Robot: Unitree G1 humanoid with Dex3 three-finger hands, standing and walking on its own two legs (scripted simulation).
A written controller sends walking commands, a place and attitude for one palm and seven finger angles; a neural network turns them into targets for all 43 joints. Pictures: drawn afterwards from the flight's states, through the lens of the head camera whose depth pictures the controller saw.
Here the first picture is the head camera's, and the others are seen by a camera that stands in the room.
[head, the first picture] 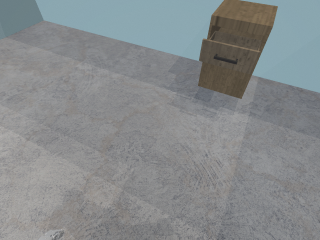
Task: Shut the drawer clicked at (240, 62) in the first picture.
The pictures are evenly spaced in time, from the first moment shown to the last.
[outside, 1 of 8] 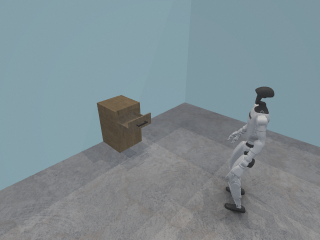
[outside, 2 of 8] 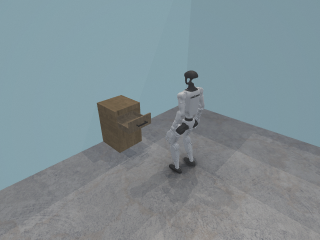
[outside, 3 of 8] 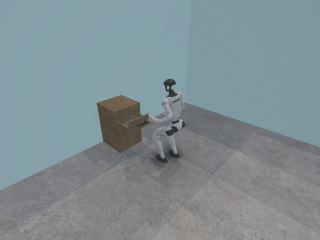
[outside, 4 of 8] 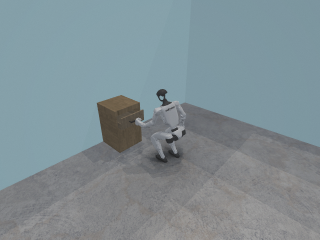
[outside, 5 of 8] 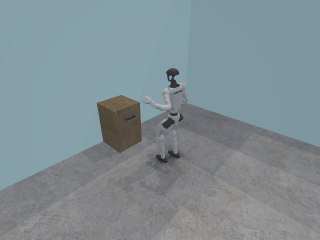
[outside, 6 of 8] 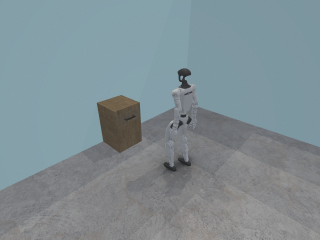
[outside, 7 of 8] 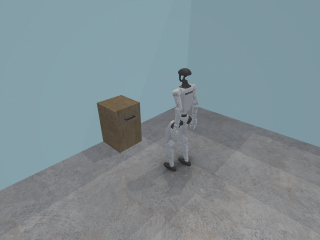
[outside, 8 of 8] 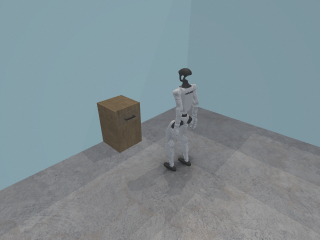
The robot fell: no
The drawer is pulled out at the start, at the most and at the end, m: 0.25 0.25 0.00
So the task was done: yes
